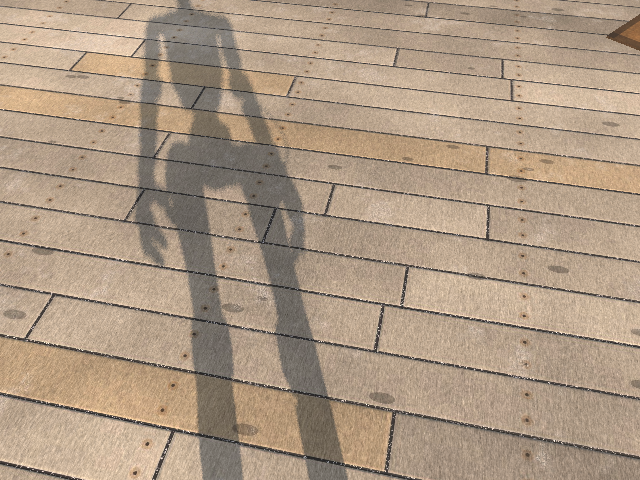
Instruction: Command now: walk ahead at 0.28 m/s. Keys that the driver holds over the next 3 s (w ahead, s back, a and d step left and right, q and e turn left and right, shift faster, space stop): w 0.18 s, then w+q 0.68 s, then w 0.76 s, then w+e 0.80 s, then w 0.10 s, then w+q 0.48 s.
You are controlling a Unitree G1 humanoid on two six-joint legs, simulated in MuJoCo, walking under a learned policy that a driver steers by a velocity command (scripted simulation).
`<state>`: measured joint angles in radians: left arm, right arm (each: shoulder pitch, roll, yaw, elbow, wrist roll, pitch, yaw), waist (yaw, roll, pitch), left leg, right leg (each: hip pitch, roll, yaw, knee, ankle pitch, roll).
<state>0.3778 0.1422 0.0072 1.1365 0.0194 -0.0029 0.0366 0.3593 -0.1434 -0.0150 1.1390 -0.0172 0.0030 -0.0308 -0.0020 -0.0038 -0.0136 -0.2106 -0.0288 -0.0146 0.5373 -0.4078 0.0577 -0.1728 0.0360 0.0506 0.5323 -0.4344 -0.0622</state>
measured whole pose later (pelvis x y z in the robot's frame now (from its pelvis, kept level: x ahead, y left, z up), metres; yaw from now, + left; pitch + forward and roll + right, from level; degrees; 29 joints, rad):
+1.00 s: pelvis +0.47 +0.01 +0.00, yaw +22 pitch +2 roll +0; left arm 0.02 0.23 0.03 0.77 0.04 -0.03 -0.03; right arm 0.44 -0.23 -0.05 0.95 -0.01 -0.07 -0.01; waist -0.09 -0.03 0.04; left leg 0.02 -0.15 -0.14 0.25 -0.28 0.14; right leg -0.66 -0.08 0.01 0.71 -0.01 0.02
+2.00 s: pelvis +0.96 +0.22 +0.01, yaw +16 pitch +0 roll +1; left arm 0.21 0.25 0.07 0.89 0.03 0.00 -0.04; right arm 0.40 -0.21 -0.05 0.96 -0.01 -0.11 -0.01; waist -0.02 -0.05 0.03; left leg -0.02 -0.05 0.21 0.23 -0.22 0.08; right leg -0.66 -0.09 0.01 0.99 -0.09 -0.05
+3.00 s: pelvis +1.50 +0.29 +0.00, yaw +7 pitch +0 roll +0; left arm 0.20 0.25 0.02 0.80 0.05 -0.06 -0.01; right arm 0.33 -0.26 -0.06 0.88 0.00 -0.04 0.02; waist -0.01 -0.03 0.05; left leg -0.21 -0.14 -0.01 0.38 -0.16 0.13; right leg -0.52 -0.06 0.04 1.10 -0.29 -0.01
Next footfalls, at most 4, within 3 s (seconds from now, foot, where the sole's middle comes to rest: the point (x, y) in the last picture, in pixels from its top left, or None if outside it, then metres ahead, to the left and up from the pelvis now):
0.58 left None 0.39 0.03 -0.77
1.12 right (336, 392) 0.75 -0.01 -0.77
1.68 left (220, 327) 0.93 0.28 -0.77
2.24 right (261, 239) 1.24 0.20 -0.77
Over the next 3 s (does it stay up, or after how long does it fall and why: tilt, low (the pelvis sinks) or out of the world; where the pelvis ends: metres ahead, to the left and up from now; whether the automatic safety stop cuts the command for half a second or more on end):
stays up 1.50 0.29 0.00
